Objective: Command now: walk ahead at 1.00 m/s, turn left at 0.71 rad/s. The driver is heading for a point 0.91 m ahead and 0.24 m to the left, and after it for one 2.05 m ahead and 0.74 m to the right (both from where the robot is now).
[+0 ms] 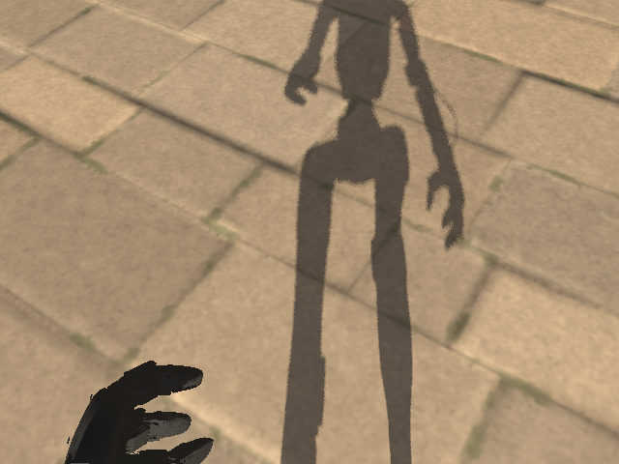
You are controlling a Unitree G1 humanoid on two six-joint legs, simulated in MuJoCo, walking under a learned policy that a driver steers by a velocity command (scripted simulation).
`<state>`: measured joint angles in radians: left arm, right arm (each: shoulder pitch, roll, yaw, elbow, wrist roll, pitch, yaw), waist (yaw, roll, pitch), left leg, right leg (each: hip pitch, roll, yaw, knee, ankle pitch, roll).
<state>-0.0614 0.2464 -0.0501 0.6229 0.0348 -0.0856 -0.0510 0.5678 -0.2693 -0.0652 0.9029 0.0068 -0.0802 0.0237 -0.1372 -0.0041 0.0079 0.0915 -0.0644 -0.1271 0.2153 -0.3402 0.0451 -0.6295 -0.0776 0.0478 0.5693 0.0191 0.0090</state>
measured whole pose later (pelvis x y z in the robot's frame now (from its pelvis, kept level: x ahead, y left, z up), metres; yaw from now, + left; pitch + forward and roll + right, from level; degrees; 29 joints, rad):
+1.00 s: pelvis +0.88 +0.22 -0.02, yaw +34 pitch +1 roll -1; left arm 0.16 0.29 0.02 0.70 0.01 -0.10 -0.03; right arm 0.30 -0.31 -0.03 0.81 -0.01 -0.08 0.00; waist -0.01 0.01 0.09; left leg -0.17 -0.13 -0.10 1.25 -0.47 -0.01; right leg -0.49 0.09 -0.05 0.54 -0.07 -0.09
